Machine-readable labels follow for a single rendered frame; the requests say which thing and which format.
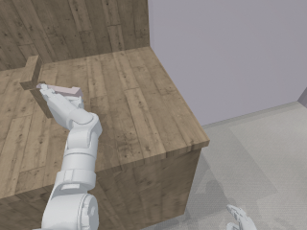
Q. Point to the tap lever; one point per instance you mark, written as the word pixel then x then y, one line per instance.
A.
pixel 65 91

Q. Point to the left robot forearm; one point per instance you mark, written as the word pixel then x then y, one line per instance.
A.
pixel 77 174

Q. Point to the left robot upper arm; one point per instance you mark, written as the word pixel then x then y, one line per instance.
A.
pixel 71 212

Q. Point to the robot left hand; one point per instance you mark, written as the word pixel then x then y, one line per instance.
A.
pixel 60 106

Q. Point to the counter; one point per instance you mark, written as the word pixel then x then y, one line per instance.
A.
pixel 151 141

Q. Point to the robot right hand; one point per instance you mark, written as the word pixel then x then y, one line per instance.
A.
pixel 245 223

